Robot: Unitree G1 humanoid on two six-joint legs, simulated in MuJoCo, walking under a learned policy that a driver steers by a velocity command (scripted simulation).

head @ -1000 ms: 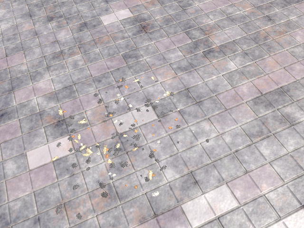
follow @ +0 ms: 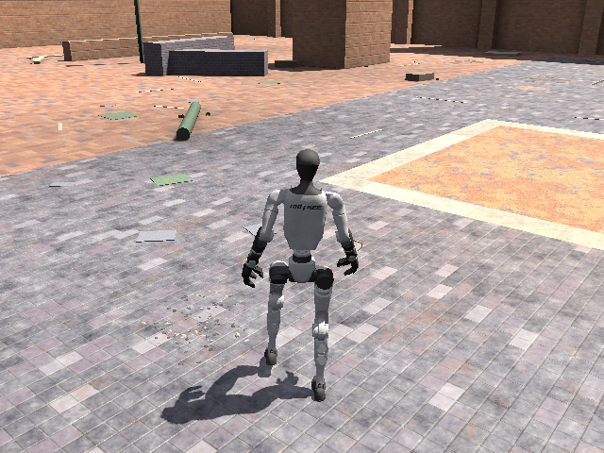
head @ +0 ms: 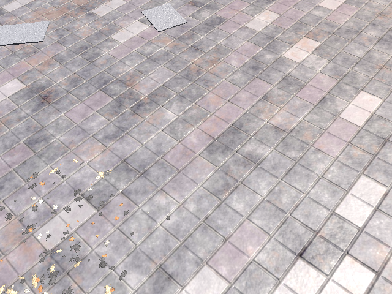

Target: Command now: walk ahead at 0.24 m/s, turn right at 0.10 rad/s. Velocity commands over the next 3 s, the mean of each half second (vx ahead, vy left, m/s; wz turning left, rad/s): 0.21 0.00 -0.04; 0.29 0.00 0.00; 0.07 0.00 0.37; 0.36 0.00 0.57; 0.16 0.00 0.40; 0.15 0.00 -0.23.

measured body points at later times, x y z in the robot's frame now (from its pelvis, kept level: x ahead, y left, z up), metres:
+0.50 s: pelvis +0.16 +0.02 -0.01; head +0.17 +0.01 +0.44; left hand +0.27 +0.30 -0.11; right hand +0.26 -0.26 -0.12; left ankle +0.21 +0.13 -0.75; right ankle +0.18 -0.11 -0.72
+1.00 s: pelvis +0.33 +0.01 -0.02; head +0.36 +0.01 +0.43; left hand +0.31 +0.29 -0.15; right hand +0.54 -0.21 -0.12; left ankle +0.44 +0.12 -0.75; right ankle +0.20 -0.11 -0.75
